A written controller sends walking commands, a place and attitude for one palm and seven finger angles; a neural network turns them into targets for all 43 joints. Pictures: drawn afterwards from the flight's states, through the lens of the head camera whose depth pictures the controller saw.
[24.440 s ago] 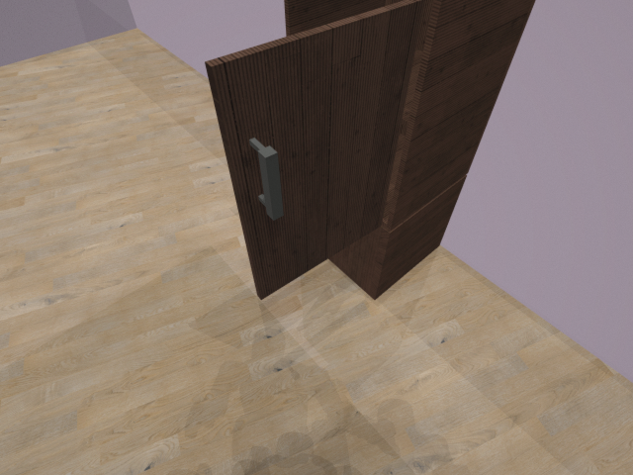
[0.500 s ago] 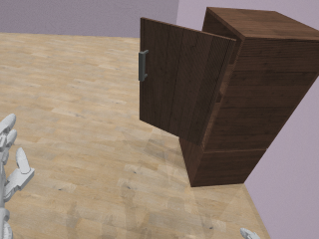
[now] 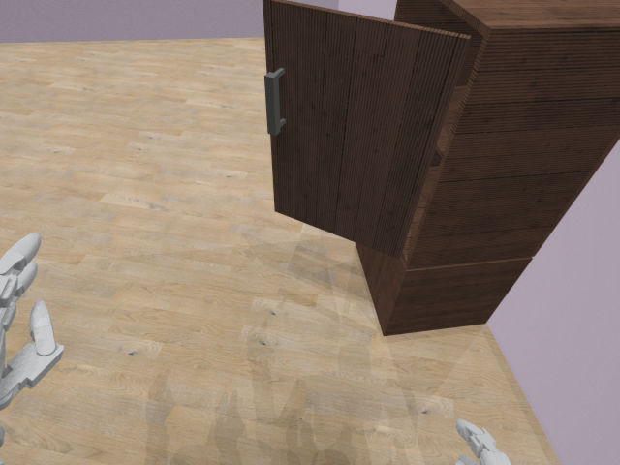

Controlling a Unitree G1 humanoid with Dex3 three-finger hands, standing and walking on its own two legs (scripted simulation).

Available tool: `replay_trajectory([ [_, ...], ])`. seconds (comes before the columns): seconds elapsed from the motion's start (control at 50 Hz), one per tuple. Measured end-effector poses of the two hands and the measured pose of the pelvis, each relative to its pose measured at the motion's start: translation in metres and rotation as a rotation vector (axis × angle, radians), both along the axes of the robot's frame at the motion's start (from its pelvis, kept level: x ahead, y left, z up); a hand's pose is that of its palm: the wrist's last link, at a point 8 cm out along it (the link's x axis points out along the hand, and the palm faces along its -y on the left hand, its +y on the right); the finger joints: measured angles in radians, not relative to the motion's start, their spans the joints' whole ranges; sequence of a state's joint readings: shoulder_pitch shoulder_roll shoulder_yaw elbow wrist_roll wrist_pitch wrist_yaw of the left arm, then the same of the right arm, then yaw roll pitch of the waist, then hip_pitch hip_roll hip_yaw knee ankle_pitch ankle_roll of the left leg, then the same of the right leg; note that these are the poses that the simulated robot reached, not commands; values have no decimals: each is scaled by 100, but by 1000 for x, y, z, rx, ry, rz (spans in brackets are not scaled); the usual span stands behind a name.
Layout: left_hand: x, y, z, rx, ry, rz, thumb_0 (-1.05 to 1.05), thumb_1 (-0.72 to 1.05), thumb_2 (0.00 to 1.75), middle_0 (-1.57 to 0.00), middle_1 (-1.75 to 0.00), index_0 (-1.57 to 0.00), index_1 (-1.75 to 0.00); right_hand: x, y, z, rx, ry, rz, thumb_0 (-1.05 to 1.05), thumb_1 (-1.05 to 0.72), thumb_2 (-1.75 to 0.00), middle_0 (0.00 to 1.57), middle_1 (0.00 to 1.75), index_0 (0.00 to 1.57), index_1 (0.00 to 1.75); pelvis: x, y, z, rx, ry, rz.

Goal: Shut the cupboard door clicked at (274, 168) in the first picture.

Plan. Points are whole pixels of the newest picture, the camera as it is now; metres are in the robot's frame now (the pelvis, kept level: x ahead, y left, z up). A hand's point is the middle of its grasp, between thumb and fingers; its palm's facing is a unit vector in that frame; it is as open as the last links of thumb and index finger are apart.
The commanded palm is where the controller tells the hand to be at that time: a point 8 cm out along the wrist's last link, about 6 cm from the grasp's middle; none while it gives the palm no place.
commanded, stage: let the arm hang, fingers relaxed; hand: left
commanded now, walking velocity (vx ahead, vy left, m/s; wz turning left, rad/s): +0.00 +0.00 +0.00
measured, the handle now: (277, 101) +0.86 +0.14 +0.05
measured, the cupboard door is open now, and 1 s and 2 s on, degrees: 55 55 55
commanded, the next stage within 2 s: look to check the result in 1.08 s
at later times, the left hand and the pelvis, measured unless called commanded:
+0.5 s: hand out of the picture -0.06 +0.20 -0.17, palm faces +0.06 -0.98 -0.21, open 7.2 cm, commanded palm none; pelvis -0.02 +0.01 +0.00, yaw +2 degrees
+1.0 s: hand out of the picture -0.03 +0.17 -0.17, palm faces +0.04 -0.99 -0.15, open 7.3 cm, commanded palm none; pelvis -0.02 +0.01 +0.01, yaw +0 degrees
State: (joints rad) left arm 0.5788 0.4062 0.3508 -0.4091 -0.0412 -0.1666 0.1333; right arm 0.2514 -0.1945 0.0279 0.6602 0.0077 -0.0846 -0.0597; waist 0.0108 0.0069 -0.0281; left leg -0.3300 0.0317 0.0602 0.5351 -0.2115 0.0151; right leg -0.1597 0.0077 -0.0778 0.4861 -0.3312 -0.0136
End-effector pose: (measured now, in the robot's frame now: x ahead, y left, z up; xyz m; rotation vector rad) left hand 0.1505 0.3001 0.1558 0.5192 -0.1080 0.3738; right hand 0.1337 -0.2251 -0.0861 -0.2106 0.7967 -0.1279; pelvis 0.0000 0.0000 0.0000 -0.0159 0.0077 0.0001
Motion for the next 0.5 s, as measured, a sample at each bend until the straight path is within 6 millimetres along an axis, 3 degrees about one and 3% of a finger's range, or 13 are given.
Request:
replay_trajectory([
  [0.04,7,3,-38,-51,133,-2,0,89,90,-21,-31,-21,-30,3,-7,-8,-2,15,54,1,-90,-90,20,30,21,30,-6,3,-4,-3,-3,12],
  [0.08,8,3,-94,-139,354,15,0,89,90,-20,-31,-21,-30,4,-16,-16,-12,35,68,1,-90,-90,20,30,21,30,-12,7,-8,-3,-4,15],
  [0.12,-3,-6,-151,-221,592,26,0,90,90,-20,-30,-21,-30,1,-25,-21,-21,51,53,1,-90,-90,20,30,21,30,-17,9,-10,-1,-8,17],
  [0.18,-38,-31,-222,-334,887,20,0,90,90,-20,-30,-20,-30,-14,-32,-24,-38,97,25,1,-90,-90,20,30,20,30,-22,8,-11,5,-15,21],
  [0.26,-96,-69,-287,-498,1152,26,1,90,90,-20,-30,-20,-30,-52,-33,-27,-72,238,-1,1,-91,-90,20,30,20,30,-23,5,-12,6,-29,31],
  [0.3,-120,-73,-303,-557,1217,87,0,94,89,-20,-30,-21,-30,-75,-30,-29,-80,326,-9,1,-91,-90,20,30,20,30,-23,3,-10,2,-31,37],
  [0.36,-152,-67,-311,-589,1305,147,-1,98,89,-21,-31,-21,-30,-107,-23,-32,-76,451,-17,1,-91,-90,20,30,20,30,-24,2,-6,-6,-29,45],
  [0.42,-183,-60,-308,-597,1384,204,-1,97,89,-21,-30,-21,-30,-131,-14,-38,-50,535,-32,1,-91,-90,20,30,20,30,-24,5,-1,-10,-25,46],
  [0.5,-218,-51,-296,-580,1469,276,0,94,90,-20,-30,-21,-30,-147,0,-47,2,582,-53,1,-91,-90,20,30,20,30,-25,9,2,-8,-27,39],
])
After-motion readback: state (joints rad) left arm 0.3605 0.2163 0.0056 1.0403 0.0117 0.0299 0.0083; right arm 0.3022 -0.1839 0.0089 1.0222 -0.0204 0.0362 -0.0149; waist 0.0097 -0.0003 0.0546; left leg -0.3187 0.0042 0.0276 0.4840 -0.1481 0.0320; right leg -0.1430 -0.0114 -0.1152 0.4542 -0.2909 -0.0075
